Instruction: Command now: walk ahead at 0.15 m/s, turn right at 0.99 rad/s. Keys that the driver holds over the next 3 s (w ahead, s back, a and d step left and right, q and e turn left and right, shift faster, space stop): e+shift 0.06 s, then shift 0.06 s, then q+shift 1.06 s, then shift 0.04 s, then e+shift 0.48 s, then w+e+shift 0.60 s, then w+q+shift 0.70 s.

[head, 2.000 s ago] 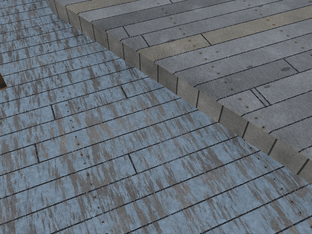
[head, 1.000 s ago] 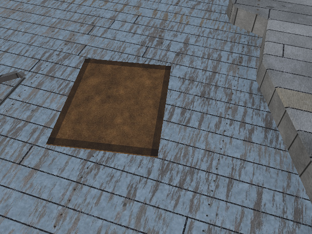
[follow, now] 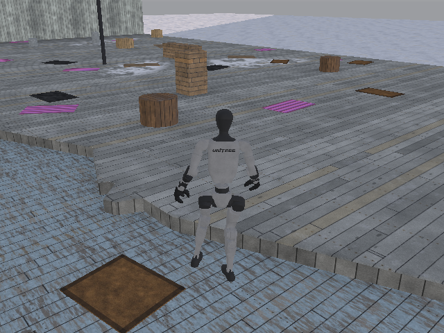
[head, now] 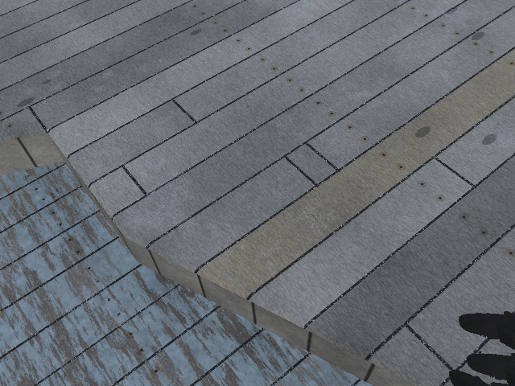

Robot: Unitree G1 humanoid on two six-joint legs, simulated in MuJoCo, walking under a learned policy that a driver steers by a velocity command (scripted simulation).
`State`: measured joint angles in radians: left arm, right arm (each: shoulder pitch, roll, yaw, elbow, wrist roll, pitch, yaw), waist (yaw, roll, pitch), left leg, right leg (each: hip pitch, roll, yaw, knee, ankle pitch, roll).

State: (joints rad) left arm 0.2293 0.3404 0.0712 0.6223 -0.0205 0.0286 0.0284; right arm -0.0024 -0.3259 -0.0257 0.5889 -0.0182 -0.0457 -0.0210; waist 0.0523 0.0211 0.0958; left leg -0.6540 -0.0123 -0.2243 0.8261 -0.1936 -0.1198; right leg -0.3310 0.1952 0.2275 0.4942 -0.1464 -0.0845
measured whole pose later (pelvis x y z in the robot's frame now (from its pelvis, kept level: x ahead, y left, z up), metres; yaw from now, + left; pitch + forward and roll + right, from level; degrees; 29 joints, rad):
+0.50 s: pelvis +0.08 +0.06 +0.00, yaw +0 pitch +1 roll -1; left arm 0.15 0.28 0.05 0.72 0.02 0.00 0.02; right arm 0.24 -0.31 -0.08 0.64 0.03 0.04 -0.02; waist -0.03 0.04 0.07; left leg -0.41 -0.12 -0.23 0.56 -0.27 -0.01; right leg -0.20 0.07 0.09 0.45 -0.25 -0.02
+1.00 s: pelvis +0.11 +0.12 +0.00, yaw +27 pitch +3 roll -1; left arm 0.13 0.35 0.08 0.73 0.01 -0.02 0.01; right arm 0.18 -0.35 -0.08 0.53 0.01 0.04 0.00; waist 0.00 -0.02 0.08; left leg -0.37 -0.05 -0.06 0.52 -0.20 0.04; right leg -0.50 -0.02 0.04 1.09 -0.46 0.06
